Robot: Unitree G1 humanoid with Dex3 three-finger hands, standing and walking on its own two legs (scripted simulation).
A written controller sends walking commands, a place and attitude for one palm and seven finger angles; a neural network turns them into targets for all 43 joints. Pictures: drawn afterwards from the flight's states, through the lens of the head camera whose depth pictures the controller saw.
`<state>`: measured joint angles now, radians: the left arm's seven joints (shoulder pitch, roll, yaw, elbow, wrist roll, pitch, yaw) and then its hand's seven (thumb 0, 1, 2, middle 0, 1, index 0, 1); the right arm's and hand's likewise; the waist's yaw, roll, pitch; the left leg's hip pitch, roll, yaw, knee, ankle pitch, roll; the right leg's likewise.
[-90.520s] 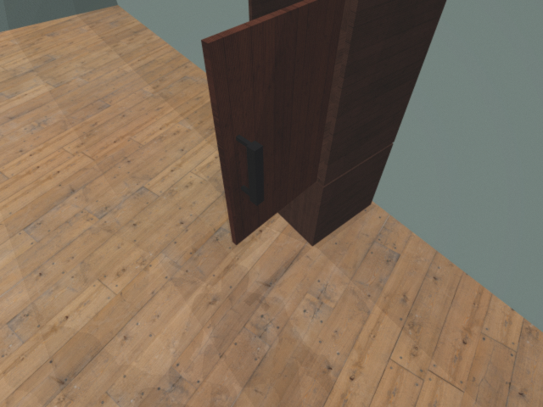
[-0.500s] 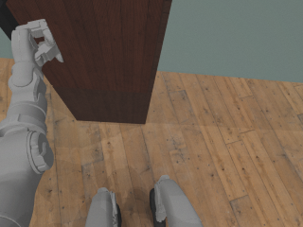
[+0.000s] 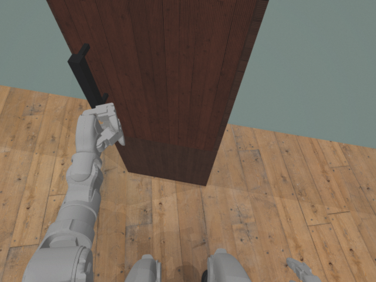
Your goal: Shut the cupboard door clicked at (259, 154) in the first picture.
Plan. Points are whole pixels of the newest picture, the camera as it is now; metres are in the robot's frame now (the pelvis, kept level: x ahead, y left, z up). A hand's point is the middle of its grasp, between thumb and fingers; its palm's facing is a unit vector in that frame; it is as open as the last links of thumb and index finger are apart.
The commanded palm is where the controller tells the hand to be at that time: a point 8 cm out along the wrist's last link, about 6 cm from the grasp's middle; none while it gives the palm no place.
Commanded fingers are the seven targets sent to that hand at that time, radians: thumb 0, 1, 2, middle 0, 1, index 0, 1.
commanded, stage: draw the hand back to the body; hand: left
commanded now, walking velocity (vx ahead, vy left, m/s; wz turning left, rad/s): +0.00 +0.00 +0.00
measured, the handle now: (93, 81) +0.57 +0.23 +0.04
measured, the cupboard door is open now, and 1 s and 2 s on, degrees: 0 0 0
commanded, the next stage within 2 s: step back with the hand held close in 1.68 s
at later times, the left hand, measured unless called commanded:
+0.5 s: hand (85, 144) +0.35 +0.18 +0.11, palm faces +0.04 -1.00 -0.04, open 3.1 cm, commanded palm +0.30 +0.23 +0.12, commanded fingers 0.00 0.90 0.90 -1.27 -1.47 -1.27 -1.47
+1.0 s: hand out of the picture +0.26 +0.24 +0.19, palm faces +0.35 -0.89 -0.30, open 3.9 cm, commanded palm +0.21 +0.28 +0.21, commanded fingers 0.00 0.90 0.90 -0.58 -0.72 -0.58 -0.72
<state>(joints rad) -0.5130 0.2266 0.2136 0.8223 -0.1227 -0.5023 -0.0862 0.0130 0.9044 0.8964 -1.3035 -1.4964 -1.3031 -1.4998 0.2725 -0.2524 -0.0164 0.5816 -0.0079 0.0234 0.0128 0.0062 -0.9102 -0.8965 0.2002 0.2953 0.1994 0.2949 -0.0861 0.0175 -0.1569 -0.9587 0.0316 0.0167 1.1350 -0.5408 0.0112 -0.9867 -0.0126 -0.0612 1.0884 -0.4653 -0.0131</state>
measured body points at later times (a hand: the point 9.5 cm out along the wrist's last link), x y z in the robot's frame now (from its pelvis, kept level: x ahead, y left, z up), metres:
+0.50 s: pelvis +0.00 -0.01 +0.04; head +0.05 -0.02 +0.49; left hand +0.34 +0.23 +0.12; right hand +0.10 -0.26 -0.07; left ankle +0.00 +0.11 -0.65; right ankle +0.03 -0.12 -0.65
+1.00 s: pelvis +0.02 +0.00 +0.09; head +0.01 -0.03 +0.53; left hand +0.23 +0.28 +0.21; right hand +0.23 -0.21 +0.01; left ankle +0.00 +0.11 -0.65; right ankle +0.03 -0.12 -0.65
